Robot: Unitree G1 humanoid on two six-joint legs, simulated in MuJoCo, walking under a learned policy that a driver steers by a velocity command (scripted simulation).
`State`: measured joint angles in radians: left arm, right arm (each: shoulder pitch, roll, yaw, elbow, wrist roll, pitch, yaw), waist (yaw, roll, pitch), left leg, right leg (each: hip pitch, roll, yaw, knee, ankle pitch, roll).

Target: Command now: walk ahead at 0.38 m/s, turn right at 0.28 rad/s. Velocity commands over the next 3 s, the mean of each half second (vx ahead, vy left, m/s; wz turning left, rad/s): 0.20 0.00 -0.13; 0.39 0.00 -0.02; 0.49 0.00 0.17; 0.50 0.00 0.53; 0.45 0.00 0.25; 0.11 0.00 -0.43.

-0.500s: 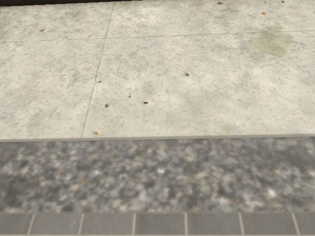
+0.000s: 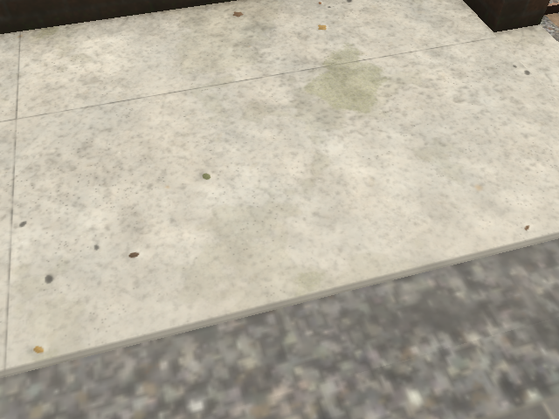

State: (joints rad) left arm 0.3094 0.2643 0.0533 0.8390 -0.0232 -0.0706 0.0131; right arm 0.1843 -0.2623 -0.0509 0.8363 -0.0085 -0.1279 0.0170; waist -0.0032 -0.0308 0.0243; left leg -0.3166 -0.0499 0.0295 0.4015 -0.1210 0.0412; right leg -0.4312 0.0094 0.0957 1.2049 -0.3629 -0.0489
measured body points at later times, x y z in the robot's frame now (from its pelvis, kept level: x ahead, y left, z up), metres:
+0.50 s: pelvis +0.16 -0.04 +0.00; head +0.17 -0.06 +0.45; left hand +0.29 +0.21 -0.11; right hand +0.23 -0.31 -0.14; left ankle +0.13 +0.10 -0.69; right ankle +0.22 -0.14 -0.74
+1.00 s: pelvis +0.29 -0.01 +0.01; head +0.30 +0.02 +0.46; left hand +0.47 +0.23 -0.11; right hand +0.22 -0.26 -0.12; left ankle +0.20 +0.09 -0.74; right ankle +0.45 -0.19 -0.67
